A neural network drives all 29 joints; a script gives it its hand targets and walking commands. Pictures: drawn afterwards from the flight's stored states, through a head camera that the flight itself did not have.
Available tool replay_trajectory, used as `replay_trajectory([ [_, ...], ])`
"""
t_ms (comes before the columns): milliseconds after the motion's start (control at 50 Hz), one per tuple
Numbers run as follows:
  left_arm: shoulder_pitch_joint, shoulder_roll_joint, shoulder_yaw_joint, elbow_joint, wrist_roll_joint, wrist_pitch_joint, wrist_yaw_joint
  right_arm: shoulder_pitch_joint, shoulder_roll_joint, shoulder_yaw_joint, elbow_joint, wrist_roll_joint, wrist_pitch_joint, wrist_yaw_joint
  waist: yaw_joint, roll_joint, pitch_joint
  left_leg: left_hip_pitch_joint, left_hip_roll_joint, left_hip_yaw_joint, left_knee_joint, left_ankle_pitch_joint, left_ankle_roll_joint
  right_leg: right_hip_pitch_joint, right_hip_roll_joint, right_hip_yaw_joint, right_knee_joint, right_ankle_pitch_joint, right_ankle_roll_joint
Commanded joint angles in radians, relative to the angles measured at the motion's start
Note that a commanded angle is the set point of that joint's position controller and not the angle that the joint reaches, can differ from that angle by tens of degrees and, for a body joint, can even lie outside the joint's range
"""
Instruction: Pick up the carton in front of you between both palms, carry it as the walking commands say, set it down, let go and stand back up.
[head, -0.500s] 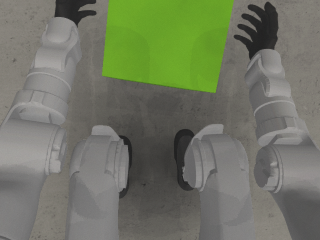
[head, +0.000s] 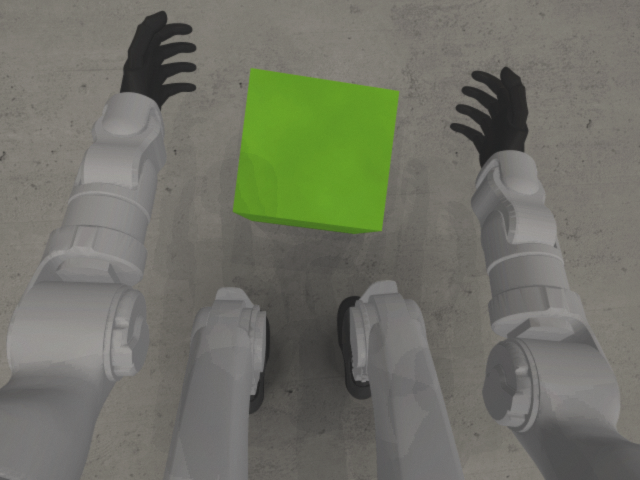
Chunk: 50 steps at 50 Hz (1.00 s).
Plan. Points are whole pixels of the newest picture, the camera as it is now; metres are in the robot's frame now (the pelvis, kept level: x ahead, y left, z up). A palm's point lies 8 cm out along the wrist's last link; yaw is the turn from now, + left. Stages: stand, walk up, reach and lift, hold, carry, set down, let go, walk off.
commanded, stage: set down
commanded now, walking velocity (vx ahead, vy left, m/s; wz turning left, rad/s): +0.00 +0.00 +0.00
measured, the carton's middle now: (312, 167) +0.49 -0.02 -0.36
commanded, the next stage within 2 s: let go in 0.46 s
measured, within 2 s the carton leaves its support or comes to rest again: neither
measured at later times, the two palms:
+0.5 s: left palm (43, 7) +0.52 +0.18 +0.04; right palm (622, 100) +0.46 -0.22 +0.04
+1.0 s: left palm out of the picture +0.39 +0.21 +0.15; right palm out of the picture +0.35 -0.24 +0.17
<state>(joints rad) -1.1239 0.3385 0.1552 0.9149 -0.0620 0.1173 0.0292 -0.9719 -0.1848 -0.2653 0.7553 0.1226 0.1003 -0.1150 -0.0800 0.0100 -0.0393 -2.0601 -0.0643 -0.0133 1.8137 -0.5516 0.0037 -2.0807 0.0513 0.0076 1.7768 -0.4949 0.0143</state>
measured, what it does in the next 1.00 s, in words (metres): rises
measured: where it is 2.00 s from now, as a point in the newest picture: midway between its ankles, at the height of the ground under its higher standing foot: (304, 371)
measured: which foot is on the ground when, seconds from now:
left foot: down 0.00-1.00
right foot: down 0.00-1.00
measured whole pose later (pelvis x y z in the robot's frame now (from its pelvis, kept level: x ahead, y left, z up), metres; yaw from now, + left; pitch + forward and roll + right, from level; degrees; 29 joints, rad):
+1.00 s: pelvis +0.10 -0.01 +0.26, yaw +1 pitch +25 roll +0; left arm -0.20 0.19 0.14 0.60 0.04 0.01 0.01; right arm -0.12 -0.19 -0.10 0.55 0.01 0.00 0.06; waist -0.05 -0.02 -0.08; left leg -0.83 -0.05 -0.06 0.74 -0.34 0.00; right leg -0.86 0.04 0.03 0.74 -0.31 -0.02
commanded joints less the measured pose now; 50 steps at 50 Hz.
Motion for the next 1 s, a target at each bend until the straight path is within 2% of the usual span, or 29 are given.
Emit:
replay_trajectory([
  [0,-0.227,0.112,0.013,-0.168,0.005,0.000,-0.005,-0.152,-0.124,-0.017,-0.159,0.001,-0.003,0.005,-0.020,0.089,-1.094,0.658,-0.021,0.044,-0.234,0.265,-0.016,0.628,0.019,-0.083,-0.201,0.302,0.042],
  [100,-0.188,0.100,0.021,-0.195,0.014,0.020,-0.017,-0.118,-0.116,-0.019,-0.183,-0.001,0.015,0.022,-0.014,0.091,-1.090,0.747,-0.023,0.039,-0.326,0.304,-0.020,0.683,0.023,-0.085,-0.293,0.331,0.043],
  [420,-0.076,0.048,0.074,-0.123,0.078,-0.022,-0.056,-0.022,-0.069,-0.067,-0.117,-0.079,-0.026,0.070,-0.014,0.071,-0.946,0.944,-0.006,-0.003,-0.650,0.396,-0.025,0.890,0.009,-0.052,-0.618,0.413,0.038],
  [480,-0.036,0.036,0.086,-0.115,0.096,-0.029,-0.054,0.008,-0.063,-0.064,-0.107,-0.096,-0.036,0.081,-0.004,0.069,-0.939,0.995,-0.002,-0.011,-0.706,0.417,-0.026,0.936,0.006,-0.048,-0.670,0.423,0.037],
  [600,0.202,-0.035,0.090,-0.193,0.153,-0.027,-0.010,0.217,-0.082,-0.032,-0.153,-0.158,-0.045,0.125,0.007,0.061,-0.998,1.209,-0.002,-0.023,-0.818,0.532,-0.037,1.114,0.005,-0.043,-0.770,0.493,0.020],
  [700,0.419,-0.080,0.064,-0.339,0.151,-0.046,0.020,0.412,-0.107,0.023,-0.234,-0.177,-0.057,0.165,0.004,0.018,-0.871,1.269,0.000,-0.022,-0.926,0.545,-0.036,1.316,-0.005,-0.015,-0.864,0.541,0.006],
  [780,0.549,-0.073,0.038,-0.411,0.126,-0.075,0.008,0.542,-0.103,0.075,-0.267,-0.147,-0.076,0.180,0.012,0.002,-0.727,1.281,0.004,-0.013,-1.004,0.510,-0.027,1.457,-0.019,0.011,-0.938,0.569,0.003],
  [980,0.978,-0.074,-0.014,-0.406,0.094,-0.141,-0.027,0.941,-0.081,0.158,-0.308,-0.100,-0.132,0.174,0.031,-0.027,-0.524,1.439,0.009,-0.022,-1.168,0.586,-0.017,1.778,-0.041,0.063,-1.084,0.795,0.013],
])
